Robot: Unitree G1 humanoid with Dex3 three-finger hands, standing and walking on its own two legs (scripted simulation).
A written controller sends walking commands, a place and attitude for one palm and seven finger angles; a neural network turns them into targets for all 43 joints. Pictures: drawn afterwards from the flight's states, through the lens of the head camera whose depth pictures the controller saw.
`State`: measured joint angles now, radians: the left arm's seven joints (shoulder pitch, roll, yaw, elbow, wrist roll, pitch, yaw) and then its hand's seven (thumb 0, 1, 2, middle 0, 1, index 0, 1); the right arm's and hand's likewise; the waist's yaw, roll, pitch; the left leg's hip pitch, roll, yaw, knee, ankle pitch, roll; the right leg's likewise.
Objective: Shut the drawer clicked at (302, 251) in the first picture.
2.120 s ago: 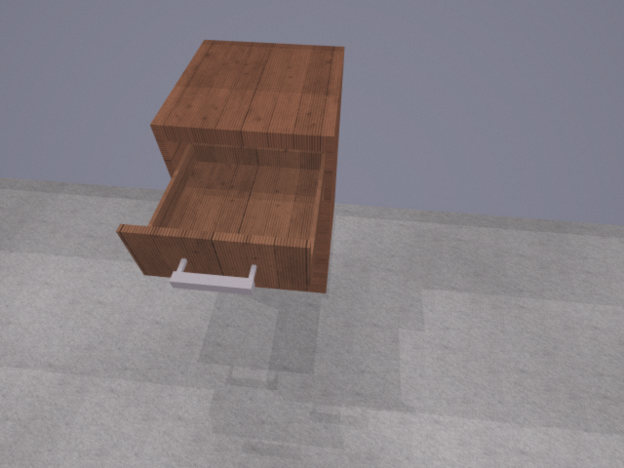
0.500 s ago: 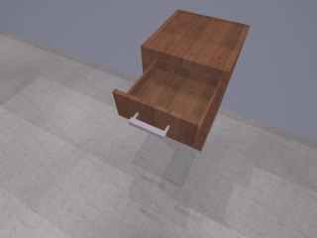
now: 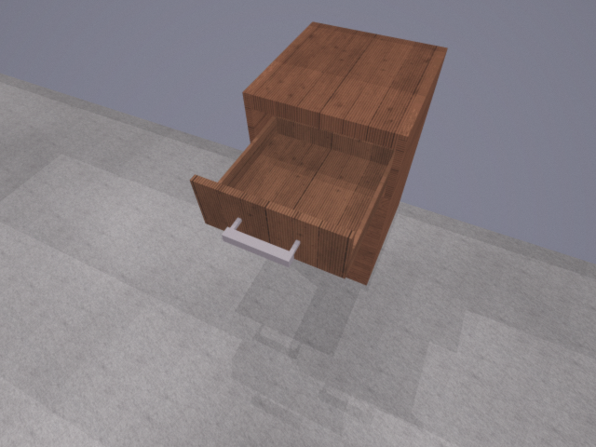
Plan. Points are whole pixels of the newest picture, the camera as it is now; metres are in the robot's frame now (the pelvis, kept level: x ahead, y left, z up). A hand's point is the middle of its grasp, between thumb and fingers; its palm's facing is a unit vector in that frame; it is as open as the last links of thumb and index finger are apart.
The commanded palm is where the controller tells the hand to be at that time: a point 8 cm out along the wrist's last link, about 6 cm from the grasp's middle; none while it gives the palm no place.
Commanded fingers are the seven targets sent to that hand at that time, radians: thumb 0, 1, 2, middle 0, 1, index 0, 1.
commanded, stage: look at it before walking up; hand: left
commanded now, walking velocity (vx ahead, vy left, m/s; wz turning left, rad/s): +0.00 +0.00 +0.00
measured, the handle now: (262, 239) +0.54 +0.12 -0.19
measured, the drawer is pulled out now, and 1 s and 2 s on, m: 0.29 0.29 0.29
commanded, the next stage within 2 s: turn to face it in 0.12 s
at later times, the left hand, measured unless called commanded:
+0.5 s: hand out of the picture +0.00 +0.17 -0.18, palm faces -0.04 -0.98 -0.20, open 7.4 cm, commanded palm none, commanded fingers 0.00 0.90 0.90 -0.20 -0.30 -0.20 -0.30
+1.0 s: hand out of the picture +0.09 +0.19 -0.17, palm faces -0.22 -0.94 -0.25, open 7.4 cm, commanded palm none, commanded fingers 0.00 0.90 0.90 -0.20 -0.30 -0.20 -0.30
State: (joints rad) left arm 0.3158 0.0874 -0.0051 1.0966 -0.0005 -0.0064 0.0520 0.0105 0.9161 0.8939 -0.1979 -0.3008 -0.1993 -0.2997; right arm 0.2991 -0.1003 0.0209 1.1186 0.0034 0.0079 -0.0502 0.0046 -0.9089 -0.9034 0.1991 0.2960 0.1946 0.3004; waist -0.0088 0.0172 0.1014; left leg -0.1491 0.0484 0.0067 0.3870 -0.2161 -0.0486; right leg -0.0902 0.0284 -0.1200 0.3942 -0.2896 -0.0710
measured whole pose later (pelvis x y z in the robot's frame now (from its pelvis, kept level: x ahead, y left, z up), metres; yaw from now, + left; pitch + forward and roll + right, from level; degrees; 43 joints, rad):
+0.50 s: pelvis -0.01 +0.00 +0.00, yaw -6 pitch -1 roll +0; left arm 0.29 0.11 0.04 1.07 0.00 0.05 0.04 0.01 0.91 0.89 -0.20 -0.30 -0.20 -0.30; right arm 0.26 -0.14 -0.01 1.08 0.00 0.03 -0.07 0.01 -0.91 -0.90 0.20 0.30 0.20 0.30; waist -0.01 0.03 0.10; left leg -0.20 0.11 0.09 0.50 -0.28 -0.06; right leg -0.15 0.08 -0.04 0.45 -0.28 -0.08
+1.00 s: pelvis -0.03 +0.02 -0.01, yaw -13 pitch +0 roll +1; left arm 0.16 0.16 0.04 0.94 0.01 0.06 0.03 0.01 0.91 0.89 -0.20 -0.30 -0.20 -0.30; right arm 0.25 -0.17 -0.02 1.00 -0.01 0.05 -0.04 0.00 -0.91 -0.90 0.20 0.30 0.20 0.30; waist -0.04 0.03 0.09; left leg -0.22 0.12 0.22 0.52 -0.27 -0.03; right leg -0.27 0.09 0.09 0.55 -0.27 -0.05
